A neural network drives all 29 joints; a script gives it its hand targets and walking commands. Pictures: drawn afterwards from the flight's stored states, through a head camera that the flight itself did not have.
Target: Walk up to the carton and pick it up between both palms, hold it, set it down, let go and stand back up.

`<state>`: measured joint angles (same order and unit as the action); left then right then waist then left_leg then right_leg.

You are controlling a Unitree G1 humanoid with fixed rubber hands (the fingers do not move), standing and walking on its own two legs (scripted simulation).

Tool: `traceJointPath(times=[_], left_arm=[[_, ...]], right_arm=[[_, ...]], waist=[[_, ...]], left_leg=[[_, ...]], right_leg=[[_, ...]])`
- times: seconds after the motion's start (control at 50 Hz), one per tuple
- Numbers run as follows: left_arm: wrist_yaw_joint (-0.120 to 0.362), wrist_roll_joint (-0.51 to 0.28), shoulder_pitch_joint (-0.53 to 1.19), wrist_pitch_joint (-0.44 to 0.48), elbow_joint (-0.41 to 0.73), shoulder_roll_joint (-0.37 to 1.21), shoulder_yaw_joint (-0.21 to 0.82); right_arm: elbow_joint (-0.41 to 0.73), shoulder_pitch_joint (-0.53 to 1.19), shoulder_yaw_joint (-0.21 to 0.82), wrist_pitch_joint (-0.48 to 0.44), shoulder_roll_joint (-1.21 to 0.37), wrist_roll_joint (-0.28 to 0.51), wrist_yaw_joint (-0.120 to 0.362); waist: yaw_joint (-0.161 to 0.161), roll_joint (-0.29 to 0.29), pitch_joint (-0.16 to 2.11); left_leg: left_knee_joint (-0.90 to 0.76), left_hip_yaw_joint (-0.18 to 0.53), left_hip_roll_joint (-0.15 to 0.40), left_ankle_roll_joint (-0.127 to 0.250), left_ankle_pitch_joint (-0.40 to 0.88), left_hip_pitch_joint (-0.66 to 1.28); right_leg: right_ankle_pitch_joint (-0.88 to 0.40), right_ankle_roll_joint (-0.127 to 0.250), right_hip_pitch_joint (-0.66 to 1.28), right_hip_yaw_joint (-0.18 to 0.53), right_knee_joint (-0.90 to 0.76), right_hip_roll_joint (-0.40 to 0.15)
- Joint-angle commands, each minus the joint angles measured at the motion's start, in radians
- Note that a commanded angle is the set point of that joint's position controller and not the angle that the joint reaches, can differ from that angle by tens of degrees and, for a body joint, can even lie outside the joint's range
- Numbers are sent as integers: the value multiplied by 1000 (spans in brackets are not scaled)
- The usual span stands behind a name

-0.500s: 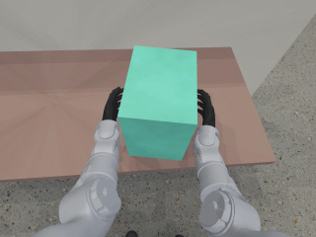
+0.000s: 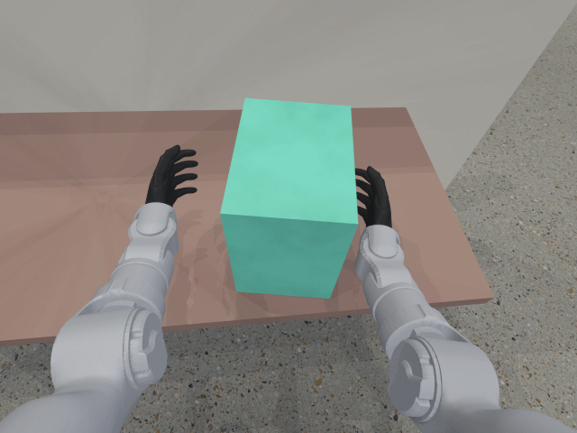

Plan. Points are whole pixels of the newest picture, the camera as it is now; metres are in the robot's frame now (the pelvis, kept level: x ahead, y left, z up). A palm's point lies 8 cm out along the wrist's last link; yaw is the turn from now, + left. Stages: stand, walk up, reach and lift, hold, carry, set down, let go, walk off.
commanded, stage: set down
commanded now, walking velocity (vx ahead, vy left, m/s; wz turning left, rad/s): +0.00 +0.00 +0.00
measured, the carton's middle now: (290, 204) +0.46 +0.01 +0.00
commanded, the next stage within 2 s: none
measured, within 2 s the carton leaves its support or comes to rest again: neither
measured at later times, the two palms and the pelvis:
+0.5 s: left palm (149, 167) +0.43 +0.20 +0.11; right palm (411, 186) +0.42 -0.14 +0.11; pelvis -0.02 -0.01 +0.00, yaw +1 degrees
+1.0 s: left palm (133, 175) +0.40 +0.21 +0.13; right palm (421, 186) +0.40 -0.14 +0.14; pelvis -0.01 -0.01 +0.01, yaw +2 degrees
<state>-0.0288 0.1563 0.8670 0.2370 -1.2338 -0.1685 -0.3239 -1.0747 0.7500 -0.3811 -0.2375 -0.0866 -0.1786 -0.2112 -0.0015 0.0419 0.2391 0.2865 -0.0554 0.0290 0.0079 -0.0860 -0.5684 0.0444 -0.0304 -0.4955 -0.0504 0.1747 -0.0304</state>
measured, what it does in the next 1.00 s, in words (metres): stands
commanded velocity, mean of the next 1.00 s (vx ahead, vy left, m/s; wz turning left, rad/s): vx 0.00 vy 0.00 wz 0.00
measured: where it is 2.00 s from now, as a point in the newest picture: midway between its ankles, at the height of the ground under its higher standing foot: outside the picture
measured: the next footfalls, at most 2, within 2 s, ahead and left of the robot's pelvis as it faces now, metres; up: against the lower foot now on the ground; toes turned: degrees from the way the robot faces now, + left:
none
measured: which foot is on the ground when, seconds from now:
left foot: down 0.00-1.00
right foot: down 0.00-1.00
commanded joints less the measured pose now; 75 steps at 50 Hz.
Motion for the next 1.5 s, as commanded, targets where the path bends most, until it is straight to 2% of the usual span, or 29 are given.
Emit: traceJointPath(times=[0.0, 0.12, 0.18, 0.24, 0.32, 0.44, 0.56, 0.66, 0.78, 0.88, 0.98, 1.06, 1.12, 1.24, 1.36, 1.48], left_arm=[[9, -128, 424, 37, 103, -94, 147], [-1, -254, 541, 61, 166, -147, 251], [0, -262, 561, 53, 202, -175, 243], [5, -255, 559, 28, 203, -205, 224], [12, -253, 564, -24, 191, -243, 210], [22, -281, 605, -120, 199, -280, 223], [22, -329, 644, -229, 275, -298, 259], [20, -347, 655, -307, 347, -313, 276], [35, -312, 559, -384, 394, -288, 255], [63, -241, 402, -406, 466, -237, 204], [83, -192, 259, -386, 618, -196, 166], [61, -223, 263, -354, 781, -212, 177], [41, -262, 237, -332, 860, -223, 195], [47, -298, 90, -332, 864, -220, 208], [72, -280, -59, -355, 817, -177, 219], [70, -271, -164, -342, 881, -164, 234]], right_arm=[[154, 419, 85, -32, 149, 87, 26], [173, 518, 156, -6, 244, 188, 44], [158, 525, 180, 23, 253, 216, 43], [133, 521, 196, 57, 261, 237, 38], [140, 532, 213, 108, 272, 261, 26], [223, 591, 234, 191, 286, 290, 1], [310, 648, 252, 281, 315, 325, -26], [331, 661, 262, 345, 344, 359, -42], [304, 564, 281, 396, 339, 396, -59], [364, 412, 287, 387, 295, 398, -72], [526, 265, 292, 333, 255, 375, -79], [682, 262, 271, 291, 249, 333, -75], [754, 236, 274, 278, 233, 318, -71], [762, 80, 324, 293, 186, 339, -78], [737, -75, 345, 287, 170, 351, -88], [803, -186, 340, 246, 166, 333, -82]], waist=[[0, -133, 532], [17, -154, 624], [20, -151, 640], [24, -138, 597], [24, -115, 536], [25, -93, 491], [30, -98, 504], [40, -109, 496], [47, -116, 382], [38, -103, 282], [15, -98, 236], [2, -115, 298], [-11, -125, 371], [-28, -100, 316], [-21, -70, 131], [-28, -87, 67]], left_leg=[[124, 34, -42, -73, 395, 436], [146, 35, -40, -94, 419, 487], [138, 25, -51, -91, 428, 485], [120, 15, -60, -78, 383, 446], [95, 5, -68, -56, 309, 398], [81, -2, -71, -27, 255, 373], [99, 2, -66, -22, 289, 430], [108, 10, -64, -28, 334, 488], [98, 21, -69, -34, 374, 541], [80, 22, -76, -30, 392, 572], [71, 7, -79, -35, 394, 599], [68, -16, -78, -44, 325, 587], [69, -32, -74, -33, 285, 542], [64, -39, -66, -14, 257, 472], [49, -18, -55, -30, 198, 523], [43, -11, -47, -40, 174, 547]], right_leg=[[-179, 19, 131, -18, 72, 98], [-193, 19, 104, -32, 100, 99], [-230, 13, 148, -29, 105, 96], [-216, 8, 188, -24, 105, 87], [-176, 2, 238, -21, 104, 74], [-142, 2, 295, -24, 109, 63], [-133, 18, 295, -33, 109, 70], [-138, 28, 299, -36, 102, 81], [-135, 31, 339, -37, 71, 86], [-135, 33, 389, -36, 40, 85], [-136, 30, 416, -31, 28, 90], [-106, 29, 404, -34, 44, 100], [-112, 28, 426, -26, 76, 95], [-106, 17, 468, -8, 96, 77], [2, 19, 422, -12, 42, 71], [30, 23, 416, -16, 27, 73]])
